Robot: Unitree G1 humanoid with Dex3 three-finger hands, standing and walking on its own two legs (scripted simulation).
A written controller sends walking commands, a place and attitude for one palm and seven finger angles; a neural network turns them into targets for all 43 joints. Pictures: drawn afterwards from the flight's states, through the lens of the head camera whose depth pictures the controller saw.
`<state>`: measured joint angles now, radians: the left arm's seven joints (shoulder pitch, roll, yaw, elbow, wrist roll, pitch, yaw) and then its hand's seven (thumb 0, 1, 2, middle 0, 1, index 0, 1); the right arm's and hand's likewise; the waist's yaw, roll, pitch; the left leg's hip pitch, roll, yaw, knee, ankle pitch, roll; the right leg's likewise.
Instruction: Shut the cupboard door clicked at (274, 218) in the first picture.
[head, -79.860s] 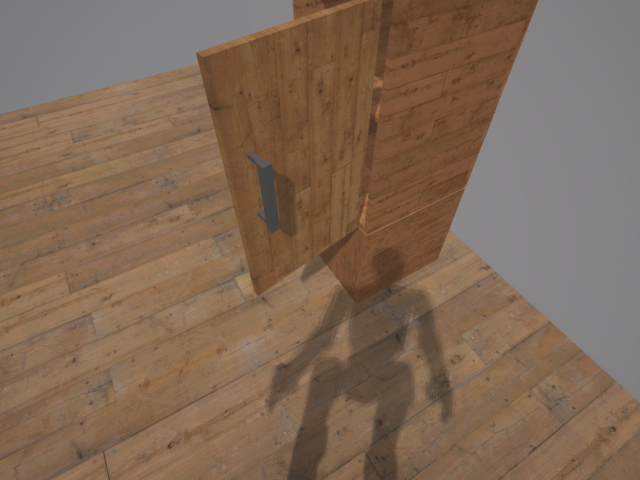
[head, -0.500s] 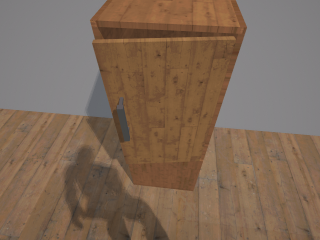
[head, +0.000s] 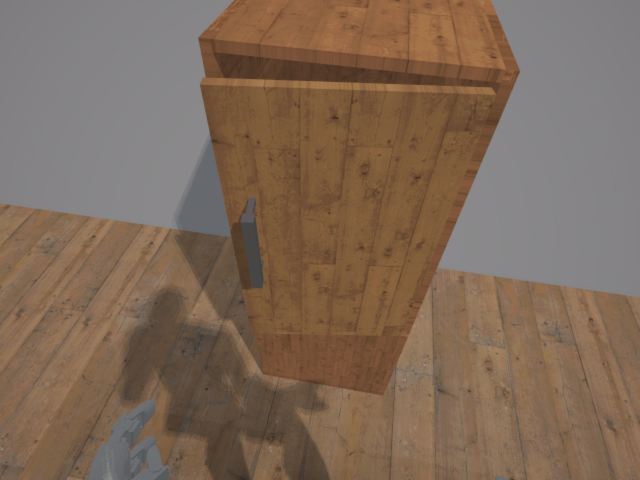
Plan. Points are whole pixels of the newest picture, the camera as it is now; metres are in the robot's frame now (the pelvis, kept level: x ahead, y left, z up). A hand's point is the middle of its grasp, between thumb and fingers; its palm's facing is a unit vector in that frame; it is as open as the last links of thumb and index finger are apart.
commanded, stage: raise the hand and make a fist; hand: left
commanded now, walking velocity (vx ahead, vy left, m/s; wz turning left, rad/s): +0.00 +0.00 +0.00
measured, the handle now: (254, 245) +0.45 +0.13 +0.01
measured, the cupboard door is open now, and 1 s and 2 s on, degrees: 9 9 9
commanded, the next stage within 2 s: bring the fist close to the handle in 1.80 s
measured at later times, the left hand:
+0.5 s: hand (182, 451) +0.16 +0.17 -0.04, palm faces +0.02 -1.00 -0.03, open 5.2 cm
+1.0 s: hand (161, 434) +0.18 +0.20 -0.01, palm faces +0.06 -1.00 -0.03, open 3.3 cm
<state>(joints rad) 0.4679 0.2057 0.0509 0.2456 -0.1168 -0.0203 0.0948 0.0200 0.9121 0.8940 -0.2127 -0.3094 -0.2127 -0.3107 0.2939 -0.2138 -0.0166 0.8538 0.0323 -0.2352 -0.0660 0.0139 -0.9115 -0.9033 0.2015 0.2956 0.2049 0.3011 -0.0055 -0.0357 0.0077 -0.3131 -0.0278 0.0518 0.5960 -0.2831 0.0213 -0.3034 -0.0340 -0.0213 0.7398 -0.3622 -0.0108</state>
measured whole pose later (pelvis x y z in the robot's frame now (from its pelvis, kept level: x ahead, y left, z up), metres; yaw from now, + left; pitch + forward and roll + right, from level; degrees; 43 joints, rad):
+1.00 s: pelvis -0.03 +0.01 -0.08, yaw +1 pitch +13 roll -4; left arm 0.46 0.23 0.12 -0.11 -0.26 -0.40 -0.18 0.02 0.90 0.90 -1.05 -1.23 -1.05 -1.23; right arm 0.23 -0.23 0.01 0.49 0.01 -0.19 -0.06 0.02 -0.91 -0.90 0.20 0.30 0.21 0.30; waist 0.01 0.03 -0.14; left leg -0.92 0.01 -0.02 1.17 -0.48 0.03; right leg -0.80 0.01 -0.09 1.11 -0.54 -0.01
